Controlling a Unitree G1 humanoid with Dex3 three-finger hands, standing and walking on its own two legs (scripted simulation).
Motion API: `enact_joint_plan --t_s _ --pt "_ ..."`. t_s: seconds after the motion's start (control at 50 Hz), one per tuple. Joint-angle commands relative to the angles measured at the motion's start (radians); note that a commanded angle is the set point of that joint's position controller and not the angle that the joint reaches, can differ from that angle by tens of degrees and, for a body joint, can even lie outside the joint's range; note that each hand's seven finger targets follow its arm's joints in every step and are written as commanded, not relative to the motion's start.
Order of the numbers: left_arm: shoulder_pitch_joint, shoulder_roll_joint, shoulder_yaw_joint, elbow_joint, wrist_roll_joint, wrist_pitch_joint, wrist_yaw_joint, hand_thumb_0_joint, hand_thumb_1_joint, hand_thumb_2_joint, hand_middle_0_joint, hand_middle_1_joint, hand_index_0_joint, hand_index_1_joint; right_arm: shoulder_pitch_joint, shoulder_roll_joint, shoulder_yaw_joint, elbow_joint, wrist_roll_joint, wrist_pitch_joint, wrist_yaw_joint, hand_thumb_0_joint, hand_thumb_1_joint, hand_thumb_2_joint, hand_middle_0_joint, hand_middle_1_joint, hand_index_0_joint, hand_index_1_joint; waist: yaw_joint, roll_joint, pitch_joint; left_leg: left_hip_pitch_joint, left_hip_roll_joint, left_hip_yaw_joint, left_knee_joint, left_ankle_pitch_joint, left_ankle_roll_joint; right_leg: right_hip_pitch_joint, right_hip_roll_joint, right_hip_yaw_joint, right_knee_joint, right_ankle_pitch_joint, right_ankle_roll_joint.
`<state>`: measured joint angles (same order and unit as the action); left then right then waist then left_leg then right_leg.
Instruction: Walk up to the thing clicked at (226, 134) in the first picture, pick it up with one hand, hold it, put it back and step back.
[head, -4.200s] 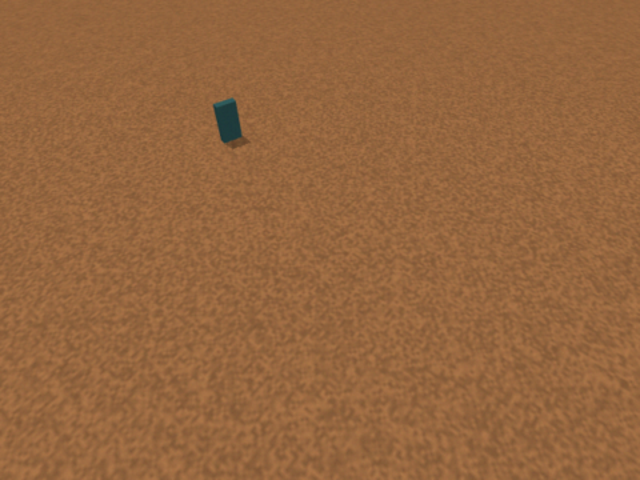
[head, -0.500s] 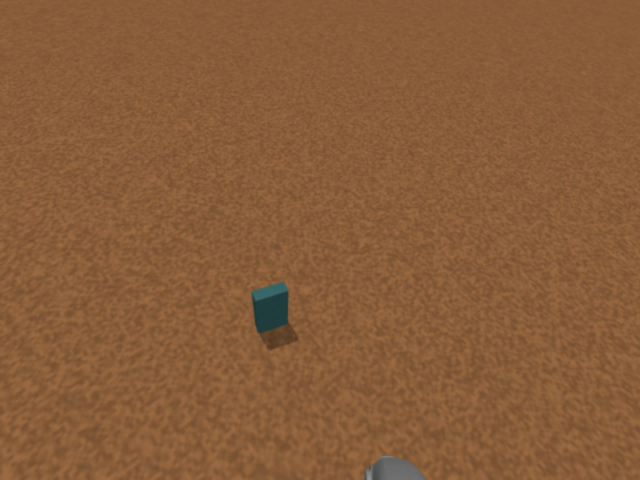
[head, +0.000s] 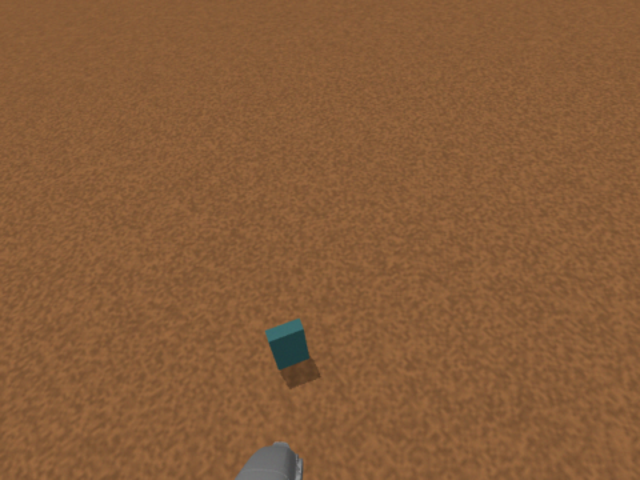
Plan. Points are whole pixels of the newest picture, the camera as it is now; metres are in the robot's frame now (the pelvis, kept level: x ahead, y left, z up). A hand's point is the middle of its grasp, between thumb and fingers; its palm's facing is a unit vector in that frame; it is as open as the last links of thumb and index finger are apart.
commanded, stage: walk up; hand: left
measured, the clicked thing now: (288, 345) +0.58 +0.19 -0.67
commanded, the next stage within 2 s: none
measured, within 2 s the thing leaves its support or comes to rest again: neither
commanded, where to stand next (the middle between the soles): +0.25 +0.01 m, yaw +0 degrees
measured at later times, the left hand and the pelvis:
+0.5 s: hand (130, 443) +0.18 +0.32 -0.15, palm faces -0.08 -0.93 -0.36, open 7.3 cm; pelvis +0.12 +0.05 +0.00, yaw +0 degrees
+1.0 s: hand (165, 403) +0.24 +0.29 -0.16, palm faces -0.02 -0.95 -0.31, open 7.3 cm; pelvis +0.16 +0.04 -0.01, yaw +0 degrees
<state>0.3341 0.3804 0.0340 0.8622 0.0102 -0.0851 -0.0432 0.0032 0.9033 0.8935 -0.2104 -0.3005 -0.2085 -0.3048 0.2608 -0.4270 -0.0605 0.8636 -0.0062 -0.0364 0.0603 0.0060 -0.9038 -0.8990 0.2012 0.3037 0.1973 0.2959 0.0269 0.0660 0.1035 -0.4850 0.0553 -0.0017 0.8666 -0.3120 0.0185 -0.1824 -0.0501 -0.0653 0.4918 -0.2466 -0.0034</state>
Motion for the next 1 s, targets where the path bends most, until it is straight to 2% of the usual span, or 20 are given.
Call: enact_joint_plan --t_s 0.0,0.04,0.12,0.14,0.16,0.18,0.26,0.28,0.36,0.5,0.56,0.6,0.62,0.64,0.7,0.84,0.86,0.9,0.94,0.98 --pt "-0.006 0.313 0.089 -0.097 0.0 -0.023 0.021 0.0 0.9 0.9 -0.2 -0.3 -0.2 -0.3 -0.025 -0.155 -0.056 -0.077 -0.007 -0.02 0.01 0.0 -0.9 -0.9 0.2 0.3 0.2 0.3 0.013 -0.235 -0.031 0.067 0.03 0.012 -0.179 0.101 -0.017 -0.065 -0.222 0.159 -0.21 -0.004 -0.216" --pt "-0.004 0.312 0.087 -0.095 -0.003 -0.017 0.019 0.0 0.9 0.9 -0.2 -0.3 -0.2 -0.3 -0.02 -0.158 -0.062 -0.068 -0.008 -0.028 0.011 0.0 -0.9 -0.9 0.2 0.3 0.2 0.3 0.01 -0.211 -0.044 0.139 0.014 0.038 -0.236 0.133 -0.015 -0.093 -0.21 0.145 -0.178 -0.076 -0.202" --pt "-0.02 0.251 0.059 -0.106 0.009 0.0 0.017 0.0 0.9 0.9 -0.2 -0.3 -0.2 -0.3 0.17 -0.214 -0.095 0.006 -0.016 -0.044 -0.008 0.0 -0.9 -0.9 0.2 0.3 0.2 0.3 -0.107 -0.013 -0.12 0.516 -0.039 0.057 -0.314 0.001 0.019 -0.315 -0.132 0.073 0.15 -0.18 -0.141" --pt "0.031 0.178 0.038 -0.106 0.003 0.004 0.014 0.0 0.9 0.9 -0.2 -0.3 -0.2 -0.3 0.234 -0.28 -0.112 0.008 -0.025 -0.051 -0.02 0.0 -0.9 -0.9 0.2 0.3 0.2 0.3 -0.132 0.219 -0.127 0.584 0.115 -0.21 -0.476 -0.267 0.077 -0.446 -0.032 -0.014 0.457 -0.176 -0.089" --pt "0.068 0.162 0.036 -0.099 -0.009 0.013 0.019 0.0 0.9 0.9 -0.2 -0.3 -0.2 -0.3 0.207 -0.328 -0.112 -0.032 -0.024 -0.06 -0.027 0.0 -0.9 -0.9 0.2 0.3 0.2 0.3 -0.103 0.238 -0.096 0.543 0.329 -0.633 -0.654 -0.43 0.163 -0.584 0.082 0.032 0.63 -0.261 -0.05" --pt "0.047 0.274 0.064 -0.071 0.0 0.023 0.035 0.0 0.9 0.9 -0.2 -0.3 -0.2 -0.3 0.158 -0.34 -0.115 -0.045 0.007 -0.056 -0.023 0.0 -0.9 -0.9 0.2 0.3 0.2 0.3 -0.097 0.135 -0.054 0.438 0.391 -0.692 -0.671 -0.454 0.24 -0.536 0.01 0.116 0.687 -0.294 -0.061" --pt "0.063 0.263 0.064 -0.02 -0.011 0.023 0.023 0.0 0.9 0.9 -0.2 -0.3 -0.2 -0.3 0.073 -0.229 -0.07 -0.069 0.005 -0.067 -0.035 0.0 -0.9 -0.9 0.2 0.3 0.2 0.3 -0.034 0.053 -0.011 0.308 0.218 -0.252 -0.612 0.061 0.137 -0.406 -0.049 0.157 0.583 -0.107 -0.039" --pt "0.076 0.249 0.066 -0.009 -0.012 0.028 0.017 0.0 0.9 0.9 -0.2 -0.3 -0.2 -0.3 0.075 -0.234 -0.07 -0.063 0.004 -0.071 -0.036 0.0 -0.9 -0.9 0.2 0.3 0.2 0.3 -0.028 0.075 -0.026 0.28 0.204 -0.212 -0.605 0.093 0.149 -0.363 -0.044 0.13 0.569 -0.083 -0.029" --pt "0.038 0.224 0.061 -0.01 -0.003 0.044 0.006 0.0 0.9 0.9 -0.2 -0.3 -0.2 -0.3 0.033 -0.237 -0.067 -0.081 -0.002 -0.063 -0.042 0.0 -0.9 -0.9 0.2 0.3 0.2 0.3 -0.028 0.1 -0.007 0.227 0.19 -0.13 -0.632 0.01 0.194 -0.318 -0.052 0.086 0.406 -0.035 0.007" --pt "-0.045 0.177 0.051 0.005 0.0 0.039 0.035 0.0 0.9 0.9 -0.2 -0.3 -0.2 -0.3 0.029 -0.22 -0.043 -0.062 0.001 -0.029 -0.055 0.0 -0.9 -0.9 0.2 0.3 0.2 0.3 -0.031 0.057 -0.085 0.217 0.196 -0.065 -0.406 0.525 0.182 -0.12 0.01 0.017 0.18 0.015 -0.005" --pt "-0.001 0.208 0.054 0.035 0.004 0.022 0.048 0.0 0.9 0.9 -0.2 -0.3 -0.2 -0.3 0.012 -0.153 -0.013 -0.056 0.021 -0.014 -0.06 0.0 -0.9 -0.9 0.2 0.3 0.2 0.3 0.013 -0.072 -0.148 0.209 0.11 -0.011 -0.223 0.346 0.083 0.045 -0.014 0.081 -0.049 0.2 -0.051" --pt "-0.033 0.299 0.073 0.006 0.007 0.011 0.05 0.0 0.9 0.9 -0.2 -0.3 -0.2 -0.3 0.079 -0.083 0.015 -0.049 0.015 -0.008 -0.06 0.0 -0.9 -0.9 0.2 0.3 0.2 0.3 -0.014 -0.293 -0.172 0.022 -0.05 0.045 -0.022 -0.223 0.017 0.119 -0.295 0.497 -0.164 0.135 -0.175" --pt "-0.073 0.331 0.077 0.003 0.004 0.02 0.048 0.0 0.9 0.9 -0.2 -0.3 -0.2 -0.3 0.063 -0.166 -0.013 -0.033 0.009 0.0 -0.07 0.0 -0.9 -0.9 0.2 0.3 0.2 0.3 0.0 -0.258 -0.132 0.017 -0.038 0.02 0.039 -0.316 0.021 0.069 -0.337 0.52 -0.161 0.052 -0.273" --pt "-0.075 0.323 0.078 0.009 0.001 0.027 0.047 0.0 0.9 0.9 -0.2 -0.3 -0.2 -0.3 0.054 -0.185 -0.019 -0.012 0.003 0.001 -0.074 0.0 -0.9 -0.9 0.2 0.3 0.2 0.3 0.003 -0.259 -0.112 0.009 -0.019 -0.005 0.049 -0.323 0.022 0.032 -0.327 0.511 -0.165 0.012 -0.276" --pt "-0.119 0.265 0.051 -0.001 0.007 0.033 0.049 0.0 0.9 0.9 -0.2 -0.3 -0.2 -0.3 0.054 -0.169 -0.016 0.033 0.014 0.001 -0.065 0.0 -0.9 -0.9 0.2 0.3 0.2 0.3 -0.015 -0.274 -0.105 0.072 -0.018 -0.014 -0.026 -0.185 0.009 -0.022 -0.208 0.328 -0.159 0.039 -0.197" --pt "-0.214 0.214 0.037 -0.007 -0.001 0.07 0.033 0.0 0.9 0.9 -0.2 -0.3 -0.2 -0.3 0.063 -0.145 -0.013 0.113 -0.012 -0.024 -0.072 0.0 -0.9 -0.9 0.2 0.3 0.2 0.3 -0.047 -0.208 -0.129 0.349 -0.062 0.051 -0.413 0.065 -0.001 -0.196 -0.136 0.178 -0.044 -0.141 -0.124" --pt "-0.219 0.178 0.026 -0.005 -0.008 0.076 0.03 0.0 0.9 0.9 -0.2 -0.3 -0.2 -0.3 0.056 -0.174 -0.021 0.115 -0.023 -0.029 -0.077 0.0 -0.9 -0.9 0.2 0.3 0.2 0.3 -0.052 -0.127 -0.117 0.387 0.008 -0.058 -0.471 0.057 0.012 -0.275 -0.112 0.16 0.002 -0.203 -0.084" --pt "-0.214 0.184 0.029 0.032 -0.015 0.088 0.033 0.0 0.9 0.9 -0.2 -0.3 -0.2 -0.3 -0.076 -0.272 -0.032 0.081 -0.017 -0.035 -0.076 0.0 -0.9 -0.9 0.2 0.3 0.2 0.3 -0.022 0.056 -0.034 0.155 0.267 -0.419 -0.681 -0.376 0.139 -0.231 0.012 0.066 0.199 -0.227 -0.018" --pt "-0.183 0.204 0.04 0.067 -0.006 0.081 0.028 0.0 0.9 0.9 -0.2 -0.3 -0.2 -0.3 -0.17 -0.236 -0.016 0.071 -0.016 -0.03 -0.072 0.0 -0.9 -0.9 0.2 0.3 0.2 0.3 0.018 0.02 0.03 0.039 0.215 -0.299 -0.645 -0.352 0.138 -0.105 -0.017 0.095 0.159 -0.161 -0.025" --pt "-0.176 0.18 0.032 0.096 -0.01 0.064 0.027 0.0 0.9 0.9 -0.2 -0.3 -0.2 -0.3 -0.165 -0.172 0.008 0.084 -0.013 -0.038 -0.068 0.0 -0.9 -0.9 0.2 0.3 0.2 0.3 0.023 0.047 -0.032 0.149 0.112 -0.151 -0.538 -0.001 0.053 -0.051 -0.019 0.096 -0.009 0.007 -0.032"
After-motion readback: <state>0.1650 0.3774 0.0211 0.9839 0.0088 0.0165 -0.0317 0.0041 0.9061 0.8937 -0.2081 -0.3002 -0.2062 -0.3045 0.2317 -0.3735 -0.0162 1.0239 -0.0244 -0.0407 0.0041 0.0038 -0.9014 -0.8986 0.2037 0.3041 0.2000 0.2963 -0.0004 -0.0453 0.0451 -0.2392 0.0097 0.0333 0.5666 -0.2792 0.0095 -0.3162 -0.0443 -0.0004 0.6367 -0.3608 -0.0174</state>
